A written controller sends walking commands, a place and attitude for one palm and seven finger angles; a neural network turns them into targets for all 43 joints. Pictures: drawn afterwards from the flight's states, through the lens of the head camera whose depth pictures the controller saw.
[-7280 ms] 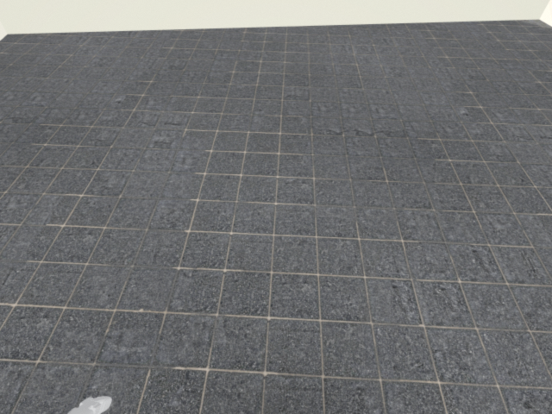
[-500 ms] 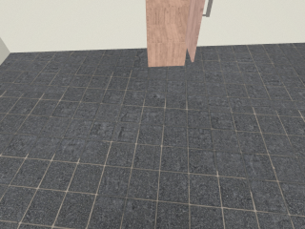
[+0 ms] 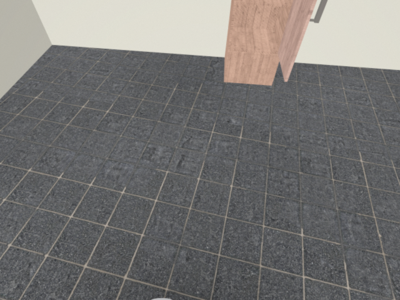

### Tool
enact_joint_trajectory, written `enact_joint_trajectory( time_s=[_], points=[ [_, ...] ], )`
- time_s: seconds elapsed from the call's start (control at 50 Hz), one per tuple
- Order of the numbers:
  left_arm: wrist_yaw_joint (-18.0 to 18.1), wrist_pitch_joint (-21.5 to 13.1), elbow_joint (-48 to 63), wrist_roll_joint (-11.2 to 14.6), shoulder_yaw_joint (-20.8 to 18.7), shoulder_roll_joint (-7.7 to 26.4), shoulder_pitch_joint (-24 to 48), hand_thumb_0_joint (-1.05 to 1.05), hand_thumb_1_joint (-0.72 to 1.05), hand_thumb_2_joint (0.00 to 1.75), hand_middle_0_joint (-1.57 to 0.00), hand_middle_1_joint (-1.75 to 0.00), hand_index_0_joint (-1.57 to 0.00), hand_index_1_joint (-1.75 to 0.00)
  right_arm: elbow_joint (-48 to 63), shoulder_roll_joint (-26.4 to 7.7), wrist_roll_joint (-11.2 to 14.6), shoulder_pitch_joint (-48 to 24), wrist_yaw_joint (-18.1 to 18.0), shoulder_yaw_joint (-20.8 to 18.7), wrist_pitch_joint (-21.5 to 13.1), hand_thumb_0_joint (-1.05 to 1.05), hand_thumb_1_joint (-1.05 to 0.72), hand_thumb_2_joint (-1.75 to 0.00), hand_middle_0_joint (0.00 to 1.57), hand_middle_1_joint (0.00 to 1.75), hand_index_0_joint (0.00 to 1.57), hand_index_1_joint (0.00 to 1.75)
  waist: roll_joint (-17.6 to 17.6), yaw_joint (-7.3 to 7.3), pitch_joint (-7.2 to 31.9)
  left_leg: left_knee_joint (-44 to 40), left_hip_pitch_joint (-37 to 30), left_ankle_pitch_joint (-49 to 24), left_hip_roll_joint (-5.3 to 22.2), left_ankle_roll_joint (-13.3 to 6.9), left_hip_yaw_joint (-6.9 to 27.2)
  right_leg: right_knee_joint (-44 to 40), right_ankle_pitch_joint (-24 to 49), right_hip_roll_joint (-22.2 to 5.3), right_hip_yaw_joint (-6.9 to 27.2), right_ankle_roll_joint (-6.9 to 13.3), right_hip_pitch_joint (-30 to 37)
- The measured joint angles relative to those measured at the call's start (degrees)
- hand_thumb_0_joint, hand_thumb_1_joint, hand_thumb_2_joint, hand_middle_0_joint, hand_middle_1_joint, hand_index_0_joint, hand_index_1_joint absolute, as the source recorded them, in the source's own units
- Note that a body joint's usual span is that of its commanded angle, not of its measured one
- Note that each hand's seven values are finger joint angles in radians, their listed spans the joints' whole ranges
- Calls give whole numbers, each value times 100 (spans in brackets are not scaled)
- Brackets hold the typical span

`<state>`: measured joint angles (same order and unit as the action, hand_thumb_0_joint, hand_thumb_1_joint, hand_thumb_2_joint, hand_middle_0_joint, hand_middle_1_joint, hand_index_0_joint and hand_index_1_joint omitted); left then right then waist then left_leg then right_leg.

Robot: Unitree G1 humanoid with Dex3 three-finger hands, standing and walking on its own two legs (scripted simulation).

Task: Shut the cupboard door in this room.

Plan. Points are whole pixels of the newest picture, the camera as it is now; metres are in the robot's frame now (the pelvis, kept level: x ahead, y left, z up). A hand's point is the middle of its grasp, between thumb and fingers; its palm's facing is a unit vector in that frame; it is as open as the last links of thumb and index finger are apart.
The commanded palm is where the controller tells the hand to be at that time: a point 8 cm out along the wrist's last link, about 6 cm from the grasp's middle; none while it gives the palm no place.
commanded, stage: turn or walk to find it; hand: left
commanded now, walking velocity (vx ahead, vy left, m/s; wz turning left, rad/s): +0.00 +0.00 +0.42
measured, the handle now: (316, 9) +1.50 -0.51 -0.02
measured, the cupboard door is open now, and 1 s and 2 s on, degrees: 90 90 90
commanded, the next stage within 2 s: stand and wait in 0.54 s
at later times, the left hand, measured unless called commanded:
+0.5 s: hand out of the picture +0.07 +0.20 -0.14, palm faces +0.18 -0.95 -0.25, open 7.4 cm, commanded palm none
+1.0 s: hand out of the picture -0.11 +0.19 -0.17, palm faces +0.36 -0.91 -0.21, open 7.4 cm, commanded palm none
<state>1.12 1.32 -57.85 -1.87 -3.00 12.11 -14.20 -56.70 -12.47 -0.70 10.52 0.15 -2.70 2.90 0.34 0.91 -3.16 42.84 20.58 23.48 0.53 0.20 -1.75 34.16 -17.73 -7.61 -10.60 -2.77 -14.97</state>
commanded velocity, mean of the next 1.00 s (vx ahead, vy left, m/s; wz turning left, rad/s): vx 0.00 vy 0.00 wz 0.29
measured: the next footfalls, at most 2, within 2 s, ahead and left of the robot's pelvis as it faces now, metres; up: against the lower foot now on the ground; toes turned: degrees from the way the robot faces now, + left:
right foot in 0.50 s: +0.02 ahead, -0.14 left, +0.00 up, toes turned +9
left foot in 0.84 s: -0.04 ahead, +0.13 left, +0.00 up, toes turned +19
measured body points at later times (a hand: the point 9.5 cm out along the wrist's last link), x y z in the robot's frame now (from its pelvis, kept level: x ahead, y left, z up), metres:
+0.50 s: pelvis -0.02 -0.02 +0.01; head +0.01 -0.02 +0.46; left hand +0.06 +0.25 -0.12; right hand +0.05 -0.26 -0.15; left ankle +0.01 +0.10 -0.73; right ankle -0.02 -0.15 -0.73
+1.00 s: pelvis -0.04 +0.00 +0.01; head -0.02 +0.03 +0.46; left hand -0.13 +0.23 -0.15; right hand +0.12 -0.19 -0.13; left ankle -0.08 +0.11 -0.73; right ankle -0.04 -0.14 -0.69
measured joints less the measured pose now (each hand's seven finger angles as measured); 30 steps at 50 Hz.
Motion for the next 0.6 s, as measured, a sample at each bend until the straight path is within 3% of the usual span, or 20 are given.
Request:
enact_joint_trajectory(
  time_s=[0.04, 0.08, 0.12, 0.16, 0.22, 0.38, 0.48, 0.52, 0.56, 0.6],
  points=[
    [-14, 9, 99, 8, -4, 34, 76, 1, 91, 90, -20, -30, -20, -30, 39, -52, 3, 73, 27, -15, -15, 1, -91, -90, 20, 30, 20, 30, -77, -39, -28, -367, -135, -299, 38, -10, -125, 237, -112, -135, -95, -83, -59],
    [-23, 82, 166, 52, -23, 83, 176, 1, 91, 90, -20, -30, -20, -30, 72, -46, -32, 89, 39, -17, -70, 1, -91, -90, 20, 30, 20, 30, -225, -41, -79, -325, -75, -452, -88, -232, -169, 799, -525, -223, 114, -82, -313],
    [-9, 180, 175, 61, -34, 112, 292, 1, 91, 90, -20, -30, -20, -30, 105, -16, -51, 101, 12, -2, -133, 1, -91, -90, 20, 30, 20, 30, -252, -85, -101, -433, -89, -504, -120, -370, -155, 1736, -969, -37, 496, -52, -689],
    [-21, 206, 185, 59, -41, 132, 412, 1, 91, 90, -20, -30, -20, -30, 129, 21, -58, 150, -22, 25, -167, 1, -91, -90, 20, 30, 20, 30, -227, -154, -89, -729, -151, -685, -136, -397, -68, 2391, -912, 139, 692, -32, -961],
    [-42, 162, 275, 66, -44, 140, 531, 1, 91, 90, -20, -30, -20, -30, 120, 71, -51, 232, -48, 63, -184, 1, -91, -90, 20, 30, 20, 30, -185, -200, -41, -1215, -262, -1004, -161, -402, 55, 2639, -676, 290, 813, -56, -1114],
    [-27, 136, 477, 110, -15, 53, 776, 1, 91, 90, -20, -30, -20, -30, 147, 129, -63, 380, -38, 31, -153, 1, -91, -90, 20, 30, 20, 30, -15, -361, 17, -1674, -266, -1397, -267, -332, 414, 1650, -776, 499, 982, -88, -741],
    [-14, 52, 597, 148, 37, -60, 789, 1, 91, 90, -20, -30, -20, -30, 155, 71, -62, 434, 1, -41, -64, 1, -91, -90, 20, 30, 20, 30, 130, -392, 62, -1501, -61, -1430, -373, -185, 670, 142, -312, 621, 943, -1, -91],
    [5, -37, 636, 114, 52, -85, 691, 1, 91, 90, -20, -30, -20, -30, 169, 34, -24, 453, 20, -86, -23, 1, -91, -90, 20, 30, 20, 30, 141, -330, 102, -1085, 161, -1100, -446, -85, 697, -463, -56, 581, 907, 131, 154],
    [18, -27, 622, 88, 91, -168, 581, 1, 91, 90, -20, -30, -20, -30, 159, -47, -39, 424, 27, -149, 63, 1, -91, -90, 20, 30, 20, 30, 248, -317, 81, -48, 490, -229, -461, -1, 655, -341, -68, 558, 780, 227, 162],
    [26, -33, 582, 83, 105, -217, 433, 1, 91, 90, -20, -30, -20, -30, 135, -120, -53, 376, 43, -186, 118, 1, -91, -90, 20, 30, 20, 30, 265, -278, 67, 1053, 771, -4, -420, 52, 526, -403, -48, 492, 702, 254, 258]
  ],
)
